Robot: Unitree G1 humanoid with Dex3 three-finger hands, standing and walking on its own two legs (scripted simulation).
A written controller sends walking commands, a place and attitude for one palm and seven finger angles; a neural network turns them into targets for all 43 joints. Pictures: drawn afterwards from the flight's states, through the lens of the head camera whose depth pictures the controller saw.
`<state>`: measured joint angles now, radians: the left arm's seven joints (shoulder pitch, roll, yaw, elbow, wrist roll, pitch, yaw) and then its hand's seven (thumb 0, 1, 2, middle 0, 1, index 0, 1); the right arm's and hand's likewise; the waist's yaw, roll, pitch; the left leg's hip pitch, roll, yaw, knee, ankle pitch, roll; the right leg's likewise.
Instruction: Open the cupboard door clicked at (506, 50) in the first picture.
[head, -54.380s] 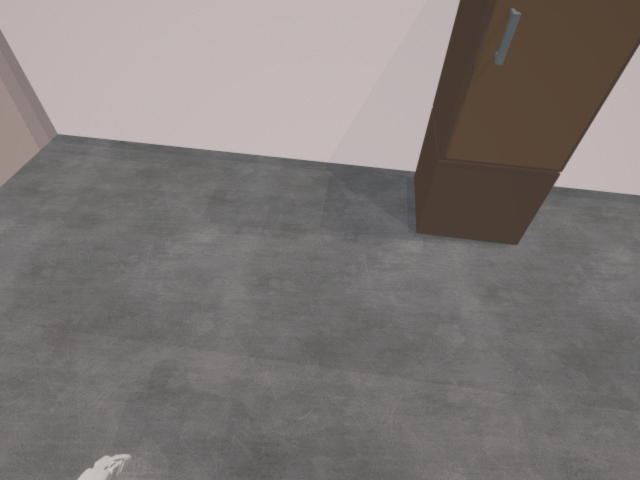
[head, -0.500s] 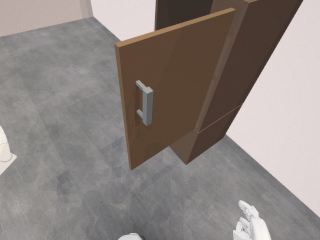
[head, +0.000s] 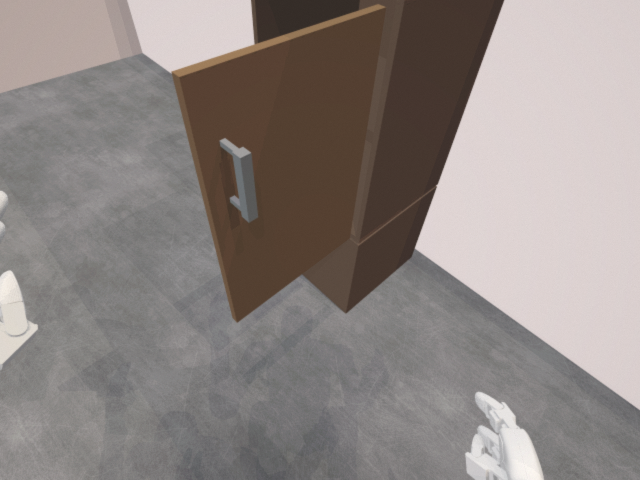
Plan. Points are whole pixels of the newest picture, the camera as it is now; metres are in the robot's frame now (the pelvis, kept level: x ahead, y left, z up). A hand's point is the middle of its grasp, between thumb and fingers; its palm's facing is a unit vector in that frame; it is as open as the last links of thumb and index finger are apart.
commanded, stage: stop stepping back and stand still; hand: left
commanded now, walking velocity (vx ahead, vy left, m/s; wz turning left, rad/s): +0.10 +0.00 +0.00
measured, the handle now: (238, 181) +0.52 +0.15 +0.08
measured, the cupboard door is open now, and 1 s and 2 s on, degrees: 91 91 91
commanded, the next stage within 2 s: let the arm hang, fingers relaxed in 1.08 s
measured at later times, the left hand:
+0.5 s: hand out of the picture +0.13 +0.27 +0.16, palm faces +0.48 -0.75 -0.46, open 7.4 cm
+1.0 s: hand out of the picture +0.11 +0.30 +0.15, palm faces +0.48 -0.76 -0.43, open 7.4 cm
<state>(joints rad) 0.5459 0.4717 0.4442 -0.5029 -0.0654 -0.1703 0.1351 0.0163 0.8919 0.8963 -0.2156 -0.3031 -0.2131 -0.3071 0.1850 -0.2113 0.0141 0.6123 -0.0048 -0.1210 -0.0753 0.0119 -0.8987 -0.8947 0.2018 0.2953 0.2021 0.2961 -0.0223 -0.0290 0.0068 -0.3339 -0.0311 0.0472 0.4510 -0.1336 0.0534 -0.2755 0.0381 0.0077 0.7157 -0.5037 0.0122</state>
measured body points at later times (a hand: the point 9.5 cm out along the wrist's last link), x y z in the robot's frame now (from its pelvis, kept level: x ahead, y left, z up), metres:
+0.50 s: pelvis -0.05 +0.00 +0.00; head -0.05 +0.00 +0.45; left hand +0.10 +0.31 +0.19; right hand +0.12 -0.24 -0.08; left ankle -0.08 +0.12 -0.74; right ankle -0.01 -0.10 -0.74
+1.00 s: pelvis -0.08 +0.02 +0.00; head -0.07 +0.03 +0.45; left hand +0.08 +0.34 +0.18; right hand +0.09 -0.20 -0.08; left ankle -0.08 +0.12 -0.74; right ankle -0.01 -0.10 -0.74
